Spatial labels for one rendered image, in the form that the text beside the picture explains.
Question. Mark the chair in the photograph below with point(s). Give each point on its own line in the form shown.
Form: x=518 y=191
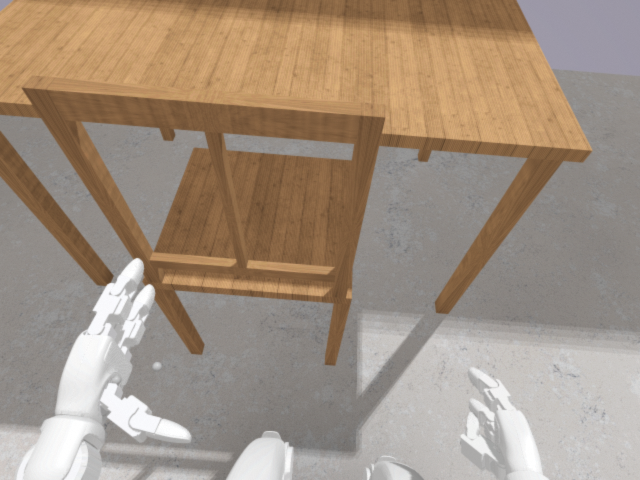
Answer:
x=241 y=223

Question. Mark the left robot shin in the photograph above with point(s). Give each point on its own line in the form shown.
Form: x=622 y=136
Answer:
x=271 y=434

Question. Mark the robot left thigh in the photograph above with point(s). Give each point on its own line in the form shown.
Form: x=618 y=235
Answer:
x=264 y=459

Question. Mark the robot left hand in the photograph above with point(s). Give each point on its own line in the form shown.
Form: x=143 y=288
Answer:
x=102 y=351

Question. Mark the robot right hand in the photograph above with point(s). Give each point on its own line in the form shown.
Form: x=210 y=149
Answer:
x=507 y=431

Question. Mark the table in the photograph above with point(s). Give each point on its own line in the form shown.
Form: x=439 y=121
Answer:
x=463 y=76

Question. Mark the robot left forearm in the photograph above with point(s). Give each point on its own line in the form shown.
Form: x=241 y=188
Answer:
x=67 y=449

